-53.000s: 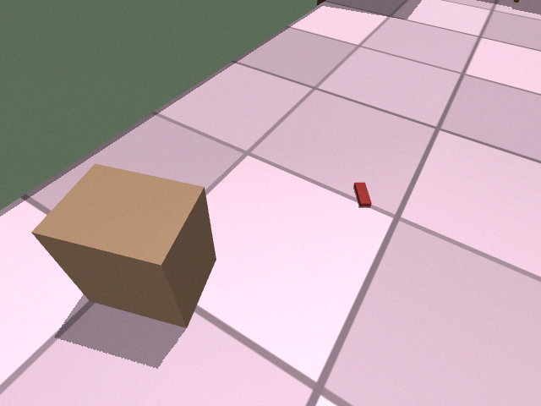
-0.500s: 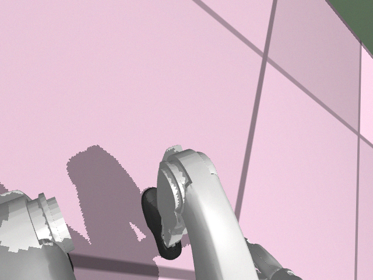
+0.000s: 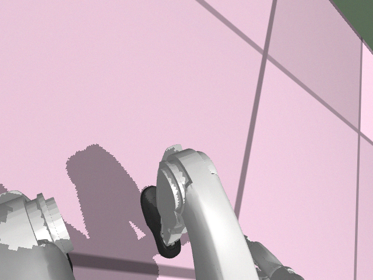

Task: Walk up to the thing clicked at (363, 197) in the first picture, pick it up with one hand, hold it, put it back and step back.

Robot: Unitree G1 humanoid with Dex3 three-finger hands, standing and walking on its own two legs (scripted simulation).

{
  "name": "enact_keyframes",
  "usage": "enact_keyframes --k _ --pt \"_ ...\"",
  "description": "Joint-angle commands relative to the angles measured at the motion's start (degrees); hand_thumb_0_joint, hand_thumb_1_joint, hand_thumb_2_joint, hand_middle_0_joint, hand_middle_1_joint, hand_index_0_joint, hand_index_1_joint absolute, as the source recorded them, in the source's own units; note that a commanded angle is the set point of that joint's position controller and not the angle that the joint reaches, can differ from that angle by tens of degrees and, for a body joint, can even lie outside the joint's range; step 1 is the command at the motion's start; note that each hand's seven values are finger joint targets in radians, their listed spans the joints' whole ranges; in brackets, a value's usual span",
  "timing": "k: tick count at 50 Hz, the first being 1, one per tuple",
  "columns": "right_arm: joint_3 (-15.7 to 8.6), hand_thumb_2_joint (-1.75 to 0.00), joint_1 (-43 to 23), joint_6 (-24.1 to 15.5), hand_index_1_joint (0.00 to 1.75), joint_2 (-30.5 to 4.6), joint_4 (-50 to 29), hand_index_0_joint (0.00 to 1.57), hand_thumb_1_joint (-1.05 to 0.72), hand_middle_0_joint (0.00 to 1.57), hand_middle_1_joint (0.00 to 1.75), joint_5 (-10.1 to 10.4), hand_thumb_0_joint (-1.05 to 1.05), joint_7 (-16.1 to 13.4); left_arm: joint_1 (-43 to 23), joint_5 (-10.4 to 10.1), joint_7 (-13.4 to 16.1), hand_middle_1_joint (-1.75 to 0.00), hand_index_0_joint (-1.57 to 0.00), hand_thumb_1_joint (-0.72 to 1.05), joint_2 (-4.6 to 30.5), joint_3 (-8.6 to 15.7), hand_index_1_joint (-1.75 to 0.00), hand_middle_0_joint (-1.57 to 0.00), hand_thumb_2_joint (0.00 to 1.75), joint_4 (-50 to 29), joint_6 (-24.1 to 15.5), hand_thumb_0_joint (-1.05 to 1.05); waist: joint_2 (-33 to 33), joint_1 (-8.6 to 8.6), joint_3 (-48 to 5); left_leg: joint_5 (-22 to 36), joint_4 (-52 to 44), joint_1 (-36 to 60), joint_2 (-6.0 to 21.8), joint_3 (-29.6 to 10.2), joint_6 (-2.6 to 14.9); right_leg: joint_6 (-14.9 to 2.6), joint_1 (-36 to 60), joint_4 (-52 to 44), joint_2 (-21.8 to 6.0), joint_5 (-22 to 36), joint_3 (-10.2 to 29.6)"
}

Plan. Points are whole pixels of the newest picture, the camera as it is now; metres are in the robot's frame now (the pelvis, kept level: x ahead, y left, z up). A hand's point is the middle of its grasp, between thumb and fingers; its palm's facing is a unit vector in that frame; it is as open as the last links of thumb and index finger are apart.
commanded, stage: open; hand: left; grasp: from above
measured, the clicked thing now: out of the picture +0.45 +0.36 -0.29
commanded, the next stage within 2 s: withdraw in 0.22 s
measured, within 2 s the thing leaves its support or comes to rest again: neither
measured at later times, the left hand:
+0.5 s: hand out of the picture +0.45 +0.35 -0.23, palm faces -0.42 -0.12 -0.90, open 13.8 cm
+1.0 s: hand out of the picture +0.44 +0.38 -0.09, palm faces -0.50 -0.14 -0.85, open 13.7 cm
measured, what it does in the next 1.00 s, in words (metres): stands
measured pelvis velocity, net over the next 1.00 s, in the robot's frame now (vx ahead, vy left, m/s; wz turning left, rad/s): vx -0.01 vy -0.01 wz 0.09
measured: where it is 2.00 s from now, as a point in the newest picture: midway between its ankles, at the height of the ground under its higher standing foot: (118, 260)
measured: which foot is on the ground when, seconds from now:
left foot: down 0.00-1.00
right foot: down 0.00-1.00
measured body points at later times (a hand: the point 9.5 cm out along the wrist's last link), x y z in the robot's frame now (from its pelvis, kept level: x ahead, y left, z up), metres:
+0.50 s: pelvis +0.00 +0.00 +0.00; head +0.27 +0.15 +0.33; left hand +0.47 +0.36 -0.18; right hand +0.08 -0.25 -0.05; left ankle +0.06 +0.13 -0.26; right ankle +0.12 -0.13 -0.26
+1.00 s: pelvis -0.01 -0.01 +0.05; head +0.23 +0.10 +0.41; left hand +0.47 +0.38 -0.04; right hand +0.09 -0.27 -0.04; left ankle +0.06 +0.13 -0.26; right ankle +0.12 -0.13 -0.26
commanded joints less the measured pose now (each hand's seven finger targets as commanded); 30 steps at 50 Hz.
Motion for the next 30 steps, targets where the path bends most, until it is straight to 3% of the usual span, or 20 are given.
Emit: enact_keyframes --k 1,3,5,9,11,14,15,19,20,21,22,23,25,29,30 --pt "-5.85 -0.90 9.76 -0.20 0.30 -19.48 0.24 0.20 -0.90 0.20 0.30 0.23 0.00 -0.79 -14.22 -1.41 2.20 -0.99 -0.13 -0.42 13.69 1.24 -0.96 -0.11 0.90 -7.10 -0.10 0.00 32.51 -2.60 -35.24 13.15 -15.52 29.13 1.97 6.64 0.27 -5.06 18.36 -9.88 1.69 14.31 -7.70" --pt "-6.38 -0.90 9.61 -0.13 0.30 -19.17 0.23 0.20 -0.90 0.20 0.30 0.50 0.00 -0.85 -13.56 -1.42 1.91 -1.02 -0.10 -0.46 12.97 0.70 -1.00 -0.08 0.93 -7.13 0.08 0.00 33.02 -2.05 -36.03 13.62 -15.70 29.79 2.19 6.86 0.30 -5.10 18.96 -9.89 1.92 14.70 -7.21" --pt "-6.22 -0.90 9.95 -0.22 0.30 -19.12 0.41 0.20 -0.90 0.20 0.30 0.45 0.00 -0.67 -12.93 -1.74 1.51 -1.03 -0.09 -0.46 11.19 -0.30 -1.01 -0.07 0.94 -5.92 0.26 0.00 32.68 -2.81 -35.28 14.46 -15.48 29.91 2.25 6.57 0.19 -5.00 18.62 -9.46 1.90 15.37 -7.54" --pt "-6.03 -0.90 9.62 0.21 0.30 -19.21 0.31 0.20 -0.90 0.20 0.30 0.64 0.00 -1.02 -14.53 -1.71 1.63 -1.03 -0.08 -0.47 14.53 1.57 -1.01 -0.06 0.94 -8.59 -0.22 0.00 34.52 -1.45 -37.17 15.07 -16.15 31.39 2.20 6.23 -0.15 -5.35 18.68 -9.58 1.73 15.23 -7.87" --pt "-6.26 -0.90 9.87 0.14 0.30 -19.14 0.28 0.20 -0.89 0.20 0.30 0.34 0.00 -0.73 -13.01 -1.64 1.08 -1.03 -0.08 -0.47 11.87 -0.09 -1.01 -0.06 0.94 -7.24 0.03 0.00 33.34 -2.33 -35.66 14.53 -15.71 30.44 2.18 6.67 0.09 -5.04 18.49 -9.44 1.91 15.23 -7.69" --pt "-5.85 -0.90 9.91 0.26 0.30 -19.10 0.69 0.20 -0.89 0.20 0.30 0.42 0.00 -0.87 -13.89 -2.19 1.34 -1.04 -0.08 -0.47 12.99 0.96 -1.01 -0.06 0.94 -8.30 -0.58 0.00 33.42 -2.26 -35.84 14.96 -15.96 30.48 2.10 6.44 0.05 -5.08 18.88 -9.97 1.87 15.38 -7.96" --pt "-6.06 -0.90 9.86 0.16 0.30 -19.40 0.10 0.20 -0.89 0.20 0.30 0.32 0.00 -0.81 -13.13 -1.52 1.23 -1.04 -0.08 -0.47 12.75 0.36 -1.01 -0.06 0.95 -7.28 -0.35 0.00 33.39 -2.50 -35.26 14.51 -15.69 30.42 2.11 6.66 0.15 -5.08 18.77 -9.83 1.74 15.22 -7.72" --pt "-6.07 -0.90 9.78 0.36 0.30 -19.43 0.22 0.20 -0.90 0.20 0.30 0.46 0.00 -1.03 -14.78 -1.73 2.11 -1.03 -0.09 -0.49 14.89 1.64 -1.00 -0.07 0.96 -8.94 -0.46 0.00 33.99 -1.52 -38.04 14.83 -15.48 30.59 2.30 6.82 0.25 -5.28 19.98 -9.87 1.92 15.34 -7.09" --pt "-6.27 -0.90 10.75 0.26 0.30 -19.69 0.21 0.20 -0.90 0.20 0.30 0.31 0.00 -0.98 -14.98 -1.38 2.44 -1.02 -0.09 -0.49 14.98 2.17 -1.00 -0.07 0.96 -9.45 -0.08 0.00 34.63 -1.97 -37.34 15.36 -15.70 31.00 2.06 6.95 0.16 -5.24 19.24 -9.67 1.73 15.75 -7.48" --pt "-6.33 -0.90 10.81 0.32 0.30 -19.36 0.35 0.20 -0.90 0.20 0.30 0.21 0.00 -0.90 -15.31 -1.45 3.00 -1.02 -0.09 -0.48 15.97 3.26 -1.00 -0.07 0.95 -10.58 0.25 0.00 35.48 -1.15 -38.97 15.71 -16.43 32.20 2.20 6.66 -0.05 -5.26 19.40 -9.38 1.74 15.90 -7.64" --pt "-6.45 -0.90 10.18 0.02 0.30 -18.91 -0.06 0.20 -0.90 0.20 0.30 0.39 0.00 -0.71 -16.02 -1.24 2.99 -1.02 -0.09 -0.49 14.05 1.68 -1.00 -0.07 0.96 -10.75 0.92 0.00 36.23 -1.36 -38.53 15.49 -15.86 31.97 2.24 6.98 0.00 -5.32 18.27 -9.00 1.82 15.94 -7.23" --pt "-7.09 -0.90 10.41 -0.16 0.30 -19.43 0.36 0.20 -0.90 0.20 0.30 0.35 0.00 -0.67 -16.93 -1.78 3.39 -1.01 -0.09 -0.49 15.11 3.38 -0.99 -0.07 0.96 -11.63 1.47 0.00 36.48 -1.07 -39.25 15.00 -16.16 32.50 2.09 6.97 -0.11 -5.31 17.37 -9.38 1.61 15.47 -7.63" --pt "-7.75 -0.90 11.42 -0.67 0.30 -18.96 0.20 0.20 -0.90 0.20 0.30 0.66 0.00 -0.12 -17.50 -1.96 3.56 -1.01 -0.09 -0.49 14.63 3.76 -0.99 -0.07 0.96 -14.55 3.25 0.00 40.07 -0.40 -41.21 15.75 -17.13 34.76 2.22 7.13 -0.50 -5.58 16.75 -8.79 1.32 16.09 -7.16" --pt "-10.37 -0.90 12.31 -0.63 0.30 -17.93 0.84 0.20 -0.90 0.20 0.30 1.82 0.00 1.16 -16.23 -5.31 2.58 -1.00 -0.08 -0.50 12.25 5.62 -0.99 -0.07 0.96 -21.25 8.03 0.00 44.06 3.51 -47.28 19.20 -19.02 37.00 1.71 8.14 -0.93 -5.97 15.75 -8.91 1.04 18.21 -6.67" --pt "-11.07 -0.90 12.04 -0.34 0.30 -17.44 0.95 0.20 -0.90 0.20 0.30 2.42 0.00 1.42 -14.72 -6.11 1.58 -1.00 -0.08 -0.51 10.94 5.12 -0.99 -0.07 0.97 -21.19 9.59 0.00 43.70 4.56 -48.32 19.38 -18.72 36.65 1.66 8.75 -0.65 -6.08 15.13 -9.33 1.20 18.21 -6.10"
